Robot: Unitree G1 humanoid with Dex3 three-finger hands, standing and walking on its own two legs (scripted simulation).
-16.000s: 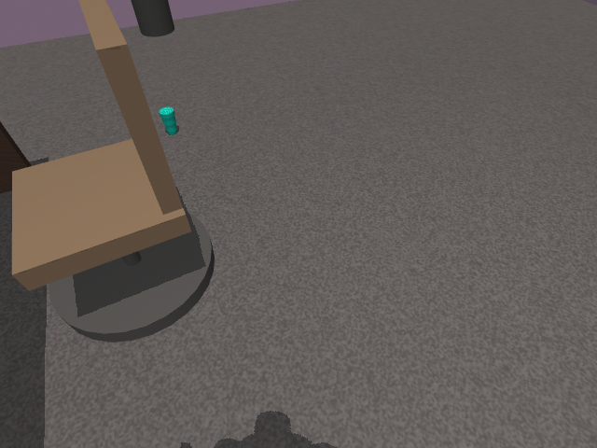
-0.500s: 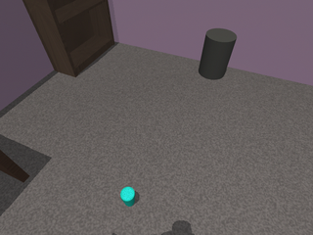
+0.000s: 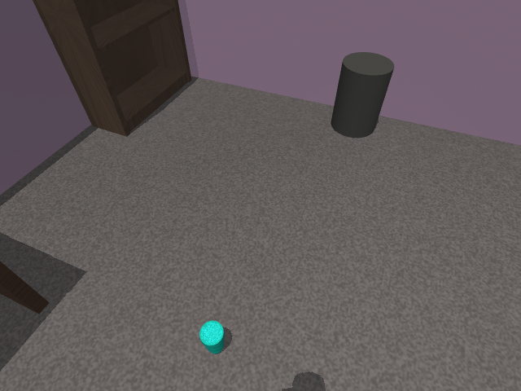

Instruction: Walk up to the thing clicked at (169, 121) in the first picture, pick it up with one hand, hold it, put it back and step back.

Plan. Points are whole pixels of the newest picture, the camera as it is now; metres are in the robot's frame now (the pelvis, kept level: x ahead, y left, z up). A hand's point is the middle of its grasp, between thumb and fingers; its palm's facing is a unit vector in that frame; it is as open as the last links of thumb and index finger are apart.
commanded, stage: stand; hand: left
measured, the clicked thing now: (213, 339) +0.42 +0.20 -0.71
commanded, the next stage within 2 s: go down in 1.86 s
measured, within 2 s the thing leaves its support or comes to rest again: neither
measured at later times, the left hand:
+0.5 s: hand out of the picture +0.10 +0.24 -0.15, palm faces -0.02 -0.94 -0.34, open 7.4 cm
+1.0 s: hand out of the picture +0.09 +0.25 -0.16, palm faces -0.03 -0.94 -0.35, open 7.4 cm
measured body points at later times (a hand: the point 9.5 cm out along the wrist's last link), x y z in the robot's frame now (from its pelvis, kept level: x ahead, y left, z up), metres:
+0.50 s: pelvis +0.01 -0.01 +0.00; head +0.02 -0.01 +0.45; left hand +0.11 +0.29 -0.13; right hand +0.10 -0.31 -0.13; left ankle +0.03 +0.13 -0.75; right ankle -0.02 -0.13 -0.75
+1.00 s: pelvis +0.01 +0.00 +0.00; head +0.02 +0.00 +0.45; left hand +0.09 +0.30 -0.13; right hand +0.09 -0.30 -0.13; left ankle +0.03 +0.13 -0.75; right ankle -0.02 -0.13 -0.75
